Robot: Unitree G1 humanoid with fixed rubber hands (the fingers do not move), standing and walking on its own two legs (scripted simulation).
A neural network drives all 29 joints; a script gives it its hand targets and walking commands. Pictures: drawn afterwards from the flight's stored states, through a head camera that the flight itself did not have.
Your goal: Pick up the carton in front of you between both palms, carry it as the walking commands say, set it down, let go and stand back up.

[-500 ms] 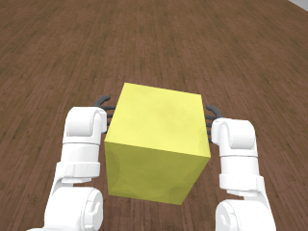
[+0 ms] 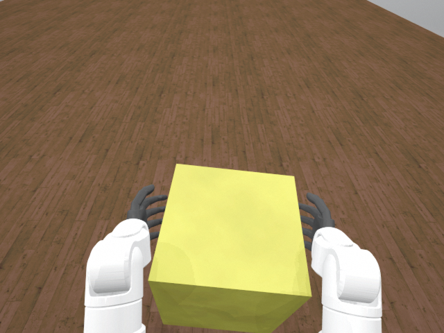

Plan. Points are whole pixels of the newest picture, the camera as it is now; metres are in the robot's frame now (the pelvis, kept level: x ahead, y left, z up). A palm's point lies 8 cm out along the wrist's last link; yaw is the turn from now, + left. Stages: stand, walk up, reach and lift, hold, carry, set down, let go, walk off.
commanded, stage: carry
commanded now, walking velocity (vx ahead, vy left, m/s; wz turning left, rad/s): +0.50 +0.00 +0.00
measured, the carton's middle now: (225, 253) +0.29 +0.01 +0.02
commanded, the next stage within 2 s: none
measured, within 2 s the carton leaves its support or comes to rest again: neither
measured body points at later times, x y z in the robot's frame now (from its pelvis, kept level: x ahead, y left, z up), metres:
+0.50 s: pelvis +0.31 -0.03 -0.01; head +0.27 -0.04 +0.44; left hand +0.59 +0.12 +0.09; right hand +0.58 -0.18 +0.08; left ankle +0.12 +0.09 -0.71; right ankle +0.43 -0.13 -0.73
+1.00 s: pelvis +0.63 +0.01 -0.01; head +0.60 +0.02 +0.44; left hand +0.91 +0.16 +0.08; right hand +0.90 -0.14 +0.09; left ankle +0.73 +0.10 -0.73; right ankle +0.44 -0.12 -0.70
